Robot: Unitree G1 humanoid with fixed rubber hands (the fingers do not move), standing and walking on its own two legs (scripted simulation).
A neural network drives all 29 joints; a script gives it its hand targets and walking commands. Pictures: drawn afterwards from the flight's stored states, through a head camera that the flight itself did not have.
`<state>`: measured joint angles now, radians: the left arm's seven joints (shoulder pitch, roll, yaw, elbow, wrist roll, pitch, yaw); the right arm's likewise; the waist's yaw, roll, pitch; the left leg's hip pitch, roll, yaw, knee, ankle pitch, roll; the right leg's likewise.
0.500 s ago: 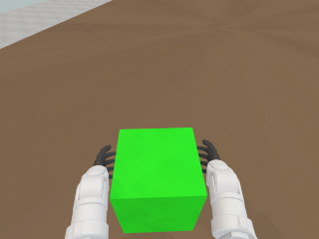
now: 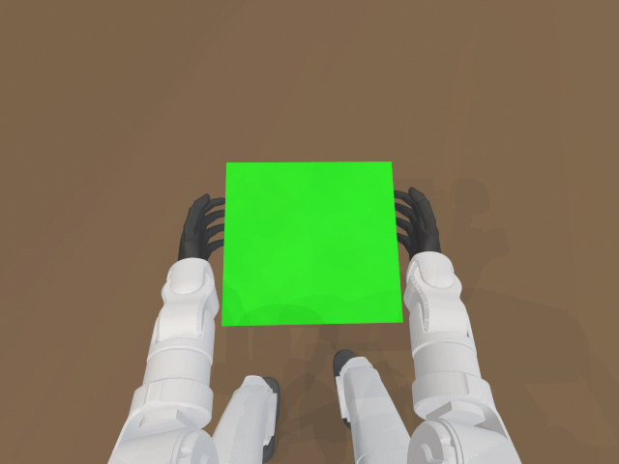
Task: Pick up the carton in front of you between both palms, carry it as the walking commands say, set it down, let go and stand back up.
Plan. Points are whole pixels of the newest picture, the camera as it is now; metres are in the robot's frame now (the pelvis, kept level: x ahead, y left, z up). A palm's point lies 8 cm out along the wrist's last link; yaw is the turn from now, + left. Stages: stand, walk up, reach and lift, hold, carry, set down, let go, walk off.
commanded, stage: set down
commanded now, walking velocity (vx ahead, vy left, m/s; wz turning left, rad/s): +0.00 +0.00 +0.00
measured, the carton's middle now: (307, 254) +0.39 -0.02 -0.16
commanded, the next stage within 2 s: none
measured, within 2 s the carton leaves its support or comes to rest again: neither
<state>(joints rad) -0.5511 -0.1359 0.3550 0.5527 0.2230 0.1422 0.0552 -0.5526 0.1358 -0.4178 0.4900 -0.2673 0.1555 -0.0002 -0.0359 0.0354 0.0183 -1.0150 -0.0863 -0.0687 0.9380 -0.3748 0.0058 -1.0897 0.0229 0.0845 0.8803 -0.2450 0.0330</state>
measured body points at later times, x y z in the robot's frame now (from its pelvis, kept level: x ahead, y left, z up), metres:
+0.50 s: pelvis -0.03 -0.01 -0.14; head +0.22 -0.03 +0.24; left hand +0.44 +0.12 -0.23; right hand +0.42 -0.18 -0.23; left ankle +0.02 +0.11 -0.67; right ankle +0.08 -0.13 -0.67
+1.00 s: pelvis -0.06 +0.00 -0.25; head +0.27 +0.00 +0.06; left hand +0.48 +0.12 -0.39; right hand +0.43 -0.18 -0.38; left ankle +0.02 +0.11 -0.67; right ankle +0.08 -0.13 -0.67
